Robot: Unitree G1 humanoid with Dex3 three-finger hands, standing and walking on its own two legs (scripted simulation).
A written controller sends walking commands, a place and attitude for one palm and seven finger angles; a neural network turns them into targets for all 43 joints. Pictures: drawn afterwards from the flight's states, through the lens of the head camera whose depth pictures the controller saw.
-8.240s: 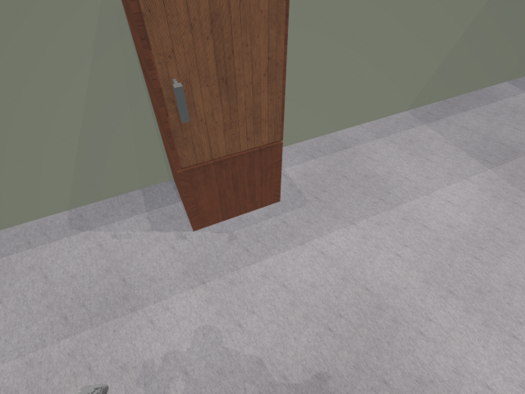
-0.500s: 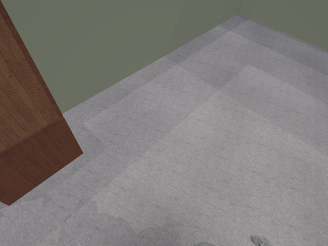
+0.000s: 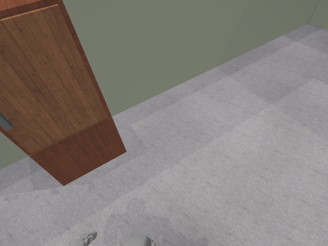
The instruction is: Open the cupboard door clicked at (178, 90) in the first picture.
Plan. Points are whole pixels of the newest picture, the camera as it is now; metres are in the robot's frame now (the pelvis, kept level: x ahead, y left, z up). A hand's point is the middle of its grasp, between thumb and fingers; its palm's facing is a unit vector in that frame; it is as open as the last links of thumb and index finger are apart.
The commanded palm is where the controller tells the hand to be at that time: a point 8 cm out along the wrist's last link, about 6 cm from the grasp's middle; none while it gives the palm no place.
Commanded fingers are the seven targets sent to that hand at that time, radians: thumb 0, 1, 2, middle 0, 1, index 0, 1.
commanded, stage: turn to face it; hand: left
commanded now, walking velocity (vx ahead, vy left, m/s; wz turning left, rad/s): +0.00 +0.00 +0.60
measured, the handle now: out of the picture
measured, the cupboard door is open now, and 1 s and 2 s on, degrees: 0 0 0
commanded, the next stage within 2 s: take the last steps up to it in 0.78 s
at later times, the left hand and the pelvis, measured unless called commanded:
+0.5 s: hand out of the picture -0.04 +0.27 -0.17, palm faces +0.34 -0.90 -0.26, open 7.4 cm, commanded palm none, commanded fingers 0.00 0.90 0.90 -0.20 -0.30 -0.20 -0.30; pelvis -0.02 +0.04 +0.00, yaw +17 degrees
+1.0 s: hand out of the picture -0.05 +0.19 -0.15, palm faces +0.47 -0.84 -0.26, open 7.4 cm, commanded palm none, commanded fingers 0.00 0.90 0.90 -0.20 -0.30 -0.20 -0.30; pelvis -0.02 +0.00 +0.00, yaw +27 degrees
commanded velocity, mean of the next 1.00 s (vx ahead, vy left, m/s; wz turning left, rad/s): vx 0.04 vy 0.01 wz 0.36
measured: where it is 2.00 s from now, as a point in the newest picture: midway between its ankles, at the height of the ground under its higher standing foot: outside the picture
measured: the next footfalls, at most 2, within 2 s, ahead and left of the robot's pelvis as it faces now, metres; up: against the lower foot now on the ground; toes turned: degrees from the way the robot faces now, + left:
left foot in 0.32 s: +0.00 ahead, +0.15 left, +0.00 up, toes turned +18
right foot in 0.76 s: +0.07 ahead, -0.07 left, +0.00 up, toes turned +18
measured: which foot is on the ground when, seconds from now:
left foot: up 0.00-0.30, down 0.32-0.76, up 0.78-1.00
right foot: down 0.00-0.32, up 0.34-0.74, down 0.76-1.00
